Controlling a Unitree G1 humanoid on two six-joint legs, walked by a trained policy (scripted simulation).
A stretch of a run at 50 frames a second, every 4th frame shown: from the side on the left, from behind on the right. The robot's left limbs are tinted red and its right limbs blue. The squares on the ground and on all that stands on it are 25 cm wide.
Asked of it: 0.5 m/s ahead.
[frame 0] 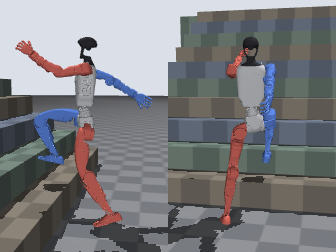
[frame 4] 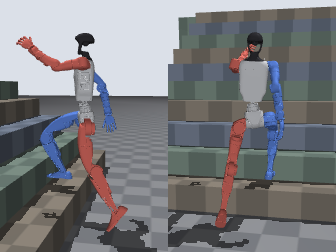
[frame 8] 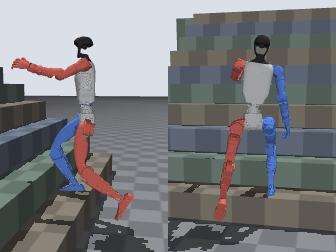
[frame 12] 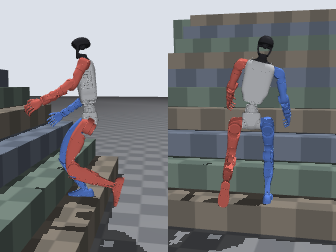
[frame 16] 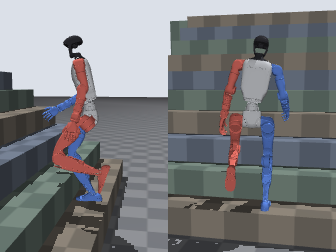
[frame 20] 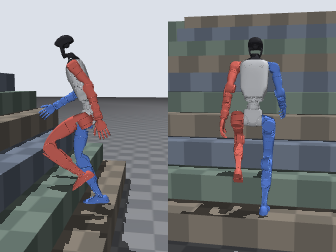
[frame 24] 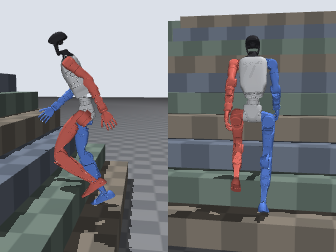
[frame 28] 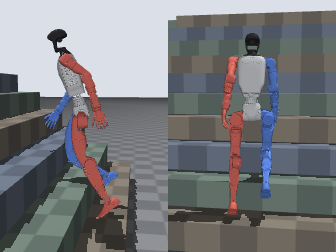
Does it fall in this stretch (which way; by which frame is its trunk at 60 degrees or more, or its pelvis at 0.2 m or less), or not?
no
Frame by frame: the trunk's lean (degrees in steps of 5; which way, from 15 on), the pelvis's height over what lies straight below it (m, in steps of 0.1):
0: 5, 0.8
4: 5, 0.8
8: 10, 0.6
12: 15 forward and to its right, 0.7
16: 15 forward and to its right, 0.7
20: 20 forward, 0.8
24: 25 forward, 0.8
28: 20 forward, 0.6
